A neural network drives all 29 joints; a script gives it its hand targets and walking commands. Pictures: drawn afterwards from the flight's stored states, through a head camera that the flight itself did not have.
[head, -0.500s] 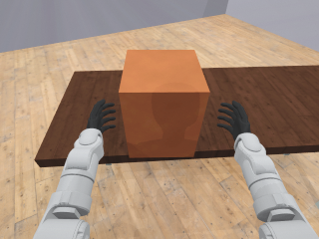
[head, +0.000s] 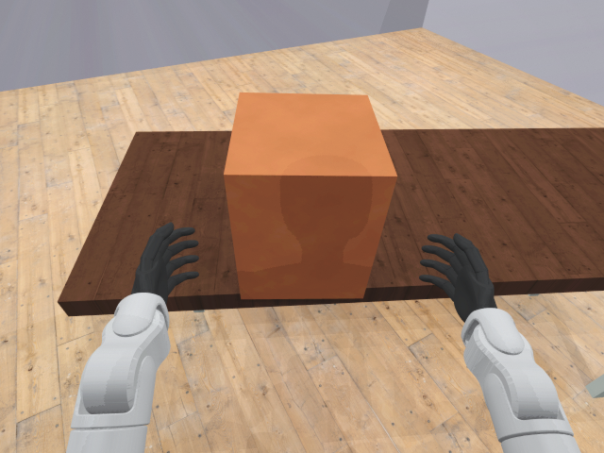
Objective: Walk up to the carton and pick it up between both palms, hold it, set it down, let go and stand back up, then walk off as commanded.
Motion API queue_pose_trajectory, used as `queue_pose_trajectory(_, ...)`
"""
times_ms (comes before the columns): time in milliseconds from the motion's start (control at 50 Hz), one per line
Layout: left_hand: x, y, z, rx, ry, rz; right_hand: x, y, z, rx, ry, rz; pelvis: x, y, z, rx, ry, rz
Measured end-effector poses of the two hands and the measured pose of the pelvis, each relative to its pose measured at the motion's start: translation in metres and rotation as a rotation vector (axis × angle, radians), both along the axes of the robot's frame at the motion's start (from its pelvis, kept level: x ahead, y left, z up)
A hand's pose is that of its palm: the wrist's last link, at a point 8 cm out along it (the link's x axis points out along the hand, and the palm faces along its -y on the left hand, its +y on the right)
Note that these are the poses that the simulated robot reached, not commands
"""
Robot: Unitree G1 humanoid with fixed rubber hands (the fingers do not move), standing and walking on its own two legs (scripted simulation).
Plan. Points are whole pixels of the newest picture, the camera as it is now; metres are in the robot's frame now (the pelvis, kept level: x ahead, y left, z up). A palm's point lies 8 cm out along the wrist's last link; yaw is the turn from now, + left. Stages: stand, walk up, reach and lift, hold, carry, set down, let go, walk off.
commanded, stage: set down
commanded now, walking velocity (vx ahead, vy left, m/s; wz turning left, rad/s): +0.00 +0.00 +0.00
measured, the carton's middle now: (303, 198) +0.48 +0.00 +0.10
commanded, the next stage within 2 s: none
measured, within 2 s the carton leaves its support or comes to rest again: neither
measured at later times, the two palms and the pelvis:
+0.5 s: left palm (125, 351) +0.23 +0.20 +0.09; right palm (490, 353) +0.22 -0.21 +0.08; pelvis +0.01 -0.01 +0.00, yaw +0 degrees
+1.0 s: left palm (136, 365) +0.24 +0.21 +0.03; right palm (482, 368) +0.23 -0.22 +0.03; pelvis +0.04 -0.01 +0.00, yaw +0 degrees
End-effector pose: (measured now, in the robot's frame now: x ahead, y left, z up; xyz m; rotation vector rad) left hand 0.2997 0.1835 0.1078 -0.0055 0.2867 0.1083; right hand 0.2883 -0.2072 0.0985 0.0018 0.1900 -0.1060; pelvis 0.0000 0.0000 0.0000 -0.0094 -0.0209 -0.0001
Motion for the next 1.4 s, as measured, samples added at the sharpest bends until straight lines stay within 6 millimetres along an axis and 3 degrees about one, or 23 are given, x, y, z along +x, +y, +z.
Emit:
queue_pose_trajectory(200, -0.031, 0.006, -0.004, 0.011, 0.010, 0.024, -0.030, -0.003, -0.001, -0.003, -0.003, -0.010, 0.009, -0.003, 0.001, 0.004, 0.013, 0.000)
queue_pose_trajectory(400, -0.069, 0.014, -0.020, 0.021, 0.074, 0.048, -0.061, -0.005, -0.016, 0.006, 0.071, -0.013, 0.015, -0.006, 0.001, 0.008, 0.021, 0.000)
queue_pose_trajectory(520, -0.071, 0.016, -0.016, 0.037, 0.048, 0.038, -0.064, -0.004, -0.017, 0.014, 0.069, -0.007, 0.014, -0.006, 0.001, 0.008, 0.020, 0.000)
queue_pose_trajectory(660, -0.072, 0.020, -0.044, 0.023, 0.158, 0.049, -0.063, -0.007, -0.033, 0.017, 0.137, -0.011, 0.017, -0.006, 0.001, 0.008, 0.024, 0.000)
queue_pose_trajectory(820, -0.060, 0.021, -0.046, 0.033, 0.139, 0.044, -0.057, -0.008, -0.044, 0.020, 0.179, -0.002, 0.027, -0.007, 0.001, 0.009, 0.037, 0.000)
queue_pose_trajectory(920, -0.057, 0.023, -0.065, 0.047, 0.211, 0.035, -0.055, -0.013, -0.059, 0.019, 0.238, -0.017, 0.034, -0.007, 0.001, 0.010, 0.047, 0.000)
queue_pose_trajectory(1200, -0.073, 0.029, -0.087, 0.065, 0.256, 0.034, -0.072, -0.022, -0.075, -0.009, 0.272, -0.049, 0.041, -0.008, 0.001, 0.011, 0.056, 0.000)
queue_pose_trajectory(1400, -0.089, 0.036, -0.109, 0.065, 0.330, 0.054, -0.085, -0.026, -0.100, -0.043, 0.367, -0.034, 0.038, -0.008, 0.001, 0.010, 0.052, 0.000)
